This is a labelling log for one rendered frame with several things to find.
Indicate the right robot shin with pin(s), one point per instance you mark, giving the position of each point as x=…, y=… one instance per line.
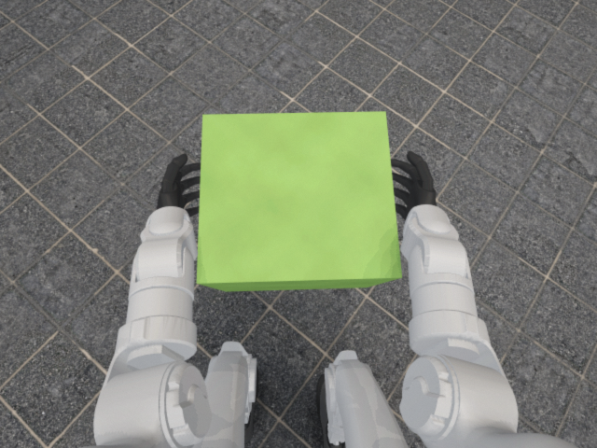
x=335, y=427

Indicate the robot right forearm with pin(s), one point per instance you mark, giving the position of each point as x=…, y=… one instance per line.
x=444, y=313

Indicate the robot right hand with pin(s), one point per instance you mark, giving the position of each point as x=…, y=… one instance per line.
x=420, y=185

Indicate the carton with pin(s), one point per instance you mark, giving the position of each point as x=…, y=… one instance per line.
x=296, y=201

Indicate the left robot upper arm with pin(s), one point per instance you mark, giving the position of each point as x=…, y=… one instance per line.
x=164, y=406

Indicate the right robot upper arm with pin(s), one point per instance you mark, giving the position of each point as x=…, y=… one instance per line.
x=453, y=403

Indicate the robot right thigh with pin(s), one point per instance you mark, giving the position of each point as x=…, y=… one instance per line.
x=367, y=419

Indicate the robot left forearm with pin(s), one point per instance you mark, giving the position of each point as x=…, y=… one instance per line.
x=159, y=327

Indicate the robot left hand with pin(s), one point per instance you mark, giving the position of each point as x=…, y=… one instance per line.
x=172, y=187

